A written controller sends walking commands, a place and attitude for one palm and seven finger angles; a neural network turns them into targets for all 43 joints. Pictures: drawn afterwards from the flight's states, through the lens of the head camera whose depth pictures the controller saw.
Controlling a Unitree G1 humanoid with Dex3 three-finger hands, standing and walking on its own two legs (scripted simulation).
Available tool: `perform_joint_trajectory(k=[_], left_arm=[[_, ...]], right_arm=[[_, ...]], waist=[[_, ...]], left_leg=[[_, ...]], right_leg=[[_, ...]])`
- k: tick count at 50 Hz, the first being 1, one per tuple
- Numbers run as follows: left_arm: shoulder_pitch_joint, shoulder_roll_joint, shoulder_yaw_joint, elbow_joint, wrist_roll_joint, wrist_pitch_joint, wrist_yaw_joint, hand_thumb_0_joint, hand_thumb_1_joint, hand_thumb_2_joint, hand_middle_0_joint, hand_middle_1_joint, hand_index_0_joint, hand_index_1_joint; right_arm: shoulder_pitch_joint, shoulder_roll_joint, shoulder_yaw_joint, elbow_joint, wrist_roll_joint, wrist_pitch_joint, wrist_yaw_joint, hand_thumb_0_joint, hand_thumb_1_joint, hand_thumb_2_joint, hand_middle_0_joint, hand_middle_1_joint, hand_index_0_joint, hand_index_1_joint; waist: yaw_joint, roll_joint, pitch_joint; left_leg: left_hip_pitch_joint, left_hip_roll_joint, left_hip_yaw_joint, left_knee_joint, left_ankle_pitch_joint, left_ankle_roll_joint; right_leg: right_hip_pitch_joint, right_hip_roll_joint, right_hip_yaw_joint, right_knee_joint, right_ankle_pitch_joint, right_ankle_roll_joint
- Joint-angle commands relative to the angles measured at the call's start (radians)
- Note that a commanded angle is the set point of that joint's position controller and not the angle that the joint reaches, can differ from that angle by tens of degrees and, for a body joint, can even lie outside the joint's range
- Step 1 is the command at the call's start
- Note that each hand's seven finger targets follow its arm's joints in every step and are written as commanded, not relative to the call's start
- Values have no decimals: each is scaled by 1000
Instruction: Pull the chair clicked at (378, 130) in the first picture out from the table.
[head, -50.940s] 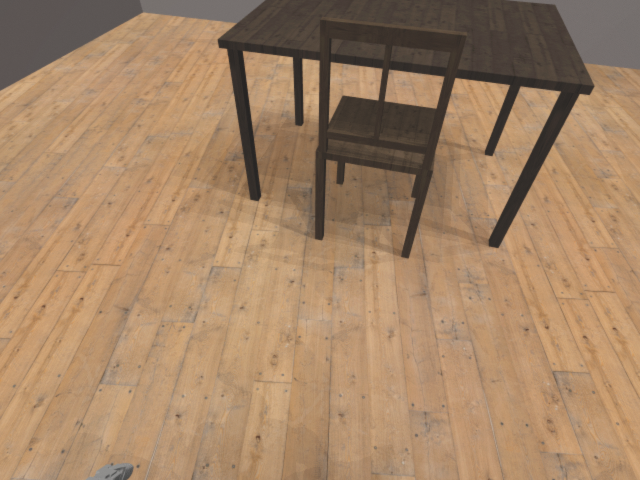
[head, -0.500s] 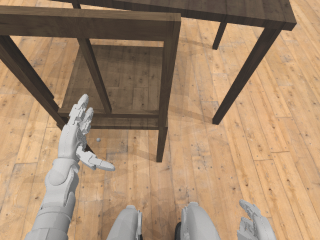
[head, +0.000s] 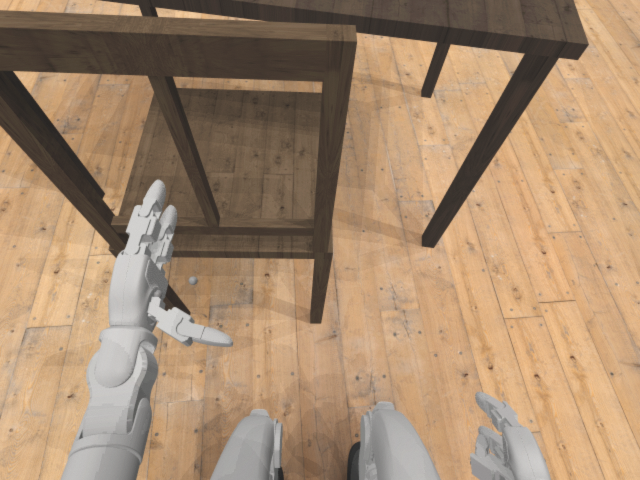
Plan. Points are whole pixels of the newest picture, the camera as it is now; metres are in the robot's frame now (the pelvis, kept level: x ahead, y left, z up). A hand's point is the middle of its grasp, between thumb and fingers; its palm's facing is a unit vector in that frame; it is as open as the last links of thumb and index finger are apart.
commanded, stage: aim the fingers beside a spindle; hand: left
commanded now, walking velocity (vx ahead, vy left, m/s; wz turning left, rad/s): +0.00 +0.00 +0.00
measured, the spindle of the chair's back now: (193, 164) +0.50 +0.19 +0.04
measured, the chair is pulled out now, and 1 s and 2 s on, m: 0.17 0.17 0.17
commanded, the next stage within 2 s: push the fingers through the gap in 0.56 s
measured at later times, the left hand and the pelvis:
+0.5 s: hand (178, 274) +0.35 +0.18 +0.02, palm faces +0.02 -1.00 -0.04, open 16.9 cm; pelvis +0.00 +0.00 +0.00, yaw +0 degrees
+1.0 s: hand (208, 252) +0.38 +0.15 +0.03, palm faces -0.03 -1.00 -0.02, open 16.9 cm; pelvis +0.00 +0.00 +0.00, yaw +0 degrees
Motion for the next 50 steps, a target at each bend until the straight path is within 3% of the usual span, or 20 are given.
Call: perform_joint_trajectory(k=[1, 3, 7, 8, 10, 13, 16, 19, 23, 24, 25, 29, 30, 33, 35, 37, 42, 44, 46, 50], left_arm=[[-207, 159, 99, -67, -8, -59, 15, 0, -500, 300, -60, -80, -60, -80], [-177, 104, 44, 14, -18, -19, -40, 0, -500, 300, -60, -80, -60, -80], [-197, 45, -51, -66, -51, 23, -121, 0, -500, 300, -60, -80, -60, -80], [-226, 63, -41, -113, -60, 12, -121, 0, -500, 300, -60, -80, -60, -80], [-245, 141, 33, -228, -63, -25, -90, 0, -500, 300, -60, -80, -60, -80], [-258, 262, 159, -321, -47, -85, 0, 0, -500, 300, -60, -80, -60, -80], [-239, 218, 150, -206, -13, -96, 46, 0, -500, 300, -60, -80, -60, -80], [-226, 162, 95, -48, 2, -57, 14, 0, -500, 300, -60, -80, -60, -80], [-208, 42, -45, -35, -32, 6, -91, 0, -500, 300, -60, -80, -60, -80], [-187, 42, -49, -52, -42, 16, -108, 0, -500, 300, -60, -80, -60, -80], [-206, 61, -38, -76, -53, 20, -111, 0, -500, 300, -60, -80, -60, -80], [-292, 178, 68, -276, -48, -47, -37, 0, -500, 300, -60, -80, -60, -80], [-273, 195, 95, -291, -40, -64, -7, 0, -500, 300, -60, -80, -60, -80], [-284, 228, 136, -238, -5, -89, 57, 0, -500, 300, -60, -80, -60, -80], [-287, 143, 64, -124, 21, -77, 60, 0, -500, 300, -60, -80, -60, -80], [-316, 118, 34, -39, 21, -48, 38, 0, -500, 300, -60, -80, -60, -80], [-400, 124, 10, -27, -2, 15, -43, 0, -500, 300, -60, -80, -60, -80], [-424, 134, 28, -89, -23, 8, -46, 0, -500, 300, -60, -80, -60, -80], [-421, 160, 66, -105, -31, -9, -28, 0, -500, 300, -60, -80, -60, -80], [-414, 199, 131, -6, -8, -42, 21, 0, -500, 300, -60, -80, -60, -80]], right_arm=[[17, -147, -52, -89, 5, -33, 1, 0, -900, -900, 200, 300, 200, 300], [22, -160, -54, -100, 15, -31, 2, 0, -900, -900, 200, 300, 200, 300], [29, -168, -64, -124, 29, -36, -3, 0, -900, -900, 200, 300, 200, 300], [25, -168, -65, -128, 29, -42, -8, 0, -900, -900, 200, 300, 200, 300], [30, -161, -69, -128, 22, -50, -13, 0, -900, -900, 200, 300, 200, 300], [37, -154, -63, -112, 3, -57, -15, 0, -900, -900, 200, 300, 200, 300], [23, -140, -54, -94, 0, -47, -5, 0, -900, -900, 200, 300, 200, 300], [19, -153, -52, -89, 4, -38, 0, 0, -900, -900, 200, 300, 200, 300], [28, -167, -58, -119, 23, -38, 0, 0, -900, -900, 200, 300, 200, 300], [28, -167, -62, -122, 26, -39, -1, 0, -900, -900, 200, 300, 200, 300], [29, -170, -65, -123, 27, -39, -6, 0, -900, -900, 200, 300, 200, 300], [32, -159, -64, -121, 13, -51, -14, 0, -900, -900, 200, 300, 200, 300], [32, -153, -61, -119, 8, -53, -12, 0, -900, -900, 200, 300, 200, 300], [34, -149, -56, -99, -2, -47, -8, 0, -900, -900, 200, 300, 200, 300], [26, -145, -53, -87, -2, -41, 0, 0, -900, -900, 200, 300, 200, 300], [25, -157, -53, -83, 2, -35, 2, 0, -900, -900, 200, 300, 200, 300], [44, -172, -57, -99, 18, -26, -12, 0, -900, -900, 200, 300, 200, 300], [54, -167, -60, -101, 17, -31, -15, 0, -900, -900, 200, 300, 200, 300], [61, -160, -61, -90, 14, -32, -17, 0, -900, -900, 200, 300, 200, 300], [71, -152, -55, -68, 5, -27, -7, 0, -900, -900, 200, 300, 200, 300]], waist=[[-14, 11, -318], [-27, -3, -294], [-23, 5, -366], [-29, 18, -384], [0, 55, -451], [23, 75, -478], [2, 35, -378], [-18, 10, -307], [-28, 29, -359], [-18, 30, -377], [-23, 5, -379], [5, 70, -472], [17, 87, -471], [5, 43, -411], [-25, 25, -342], [-39, 3, -310], [-27, 54, -393], [-17, 73, -473], [-12, 51, -495], [-16, -13, -420]], left_leg=[[106, -19, -37, -187, 240, -16], [94, -19, -34, -194, 211, -12], [158, -13, -42, -197, 262, -12], [174, -11, -46, -189, 285, -10], [225, -10, -50, -195, 343, -16], [239, -12, -57, -190, 409, -24], [173, -14, -49, -188, 338, -22], [109, -17, -42, -192, 229, -16], [157, -15, -45, -202, 251, -14], [172, -13, -43, -200, 268, -15], [172, -11, -46, -198, 278, -13], [261, -8, -65, -201, 372, -23], [269, -9, -65, -205, 390, -29], [215, -9, -65, -197, 369, -26], [176, -9, -62, -191, 298, -24], [130, -15, -52, -190, 215, -16], [190, -14, -48, -208, 259, -17], [250, -10, -53, -203, 354, -20], [259, -8, -51, -196, 407, -22], [165, -11, -45, -186, 368, -19]], right_leg=[[287, 26, 38, -152, 151, -24], [272, 28, 36, -166, 131, -29], [286, 24, 30, -167, 176, -30], [279, 25, 29, -157, 191, -30], [305, 22, 34, -147, 226, -30], [325, 25, 32, -119, 264, -30], [293, 25, 30, -124, 217, -27], [261, 27, 32, -148, 129, -27], [269, 26, 25, -158, 154, -35], [277, 25, 26, -160, 170, -33], [283, 24, 28, -163, 183, -30], [279, 23, 24, -131, 217, -30], [287, 22, 24, -126, 223, -31], [274, 26, 21, -118, 212, -29], [223, 25, 16, -123, 164, -26], [221, 26, 26, -147, 112, -25], [267, 22, 34, -164, 156, -32], [290, 23, 31, -151, 224, -31], [314, 23, 33, -145, 274, -26], [322, 26, 35, -131, 269, -21]])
